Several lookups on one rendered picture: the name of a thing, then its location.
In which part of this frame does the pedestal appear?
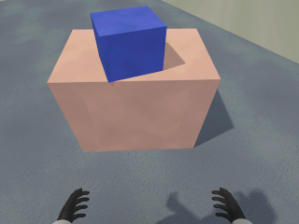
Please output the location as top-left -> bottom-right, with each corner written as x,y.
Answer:
47,28 -> 221,152

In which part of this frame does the carton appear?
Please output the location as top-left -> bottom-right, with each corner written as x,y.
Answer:
90,6 -> 167,83

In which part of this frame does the robot right hand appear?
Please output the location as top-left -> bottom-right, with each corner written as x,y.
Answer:
211,188 -> 246,224

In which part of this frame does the robot left hand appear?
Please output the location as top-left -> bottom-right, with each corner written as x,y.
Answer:
57,188 -> 90,223

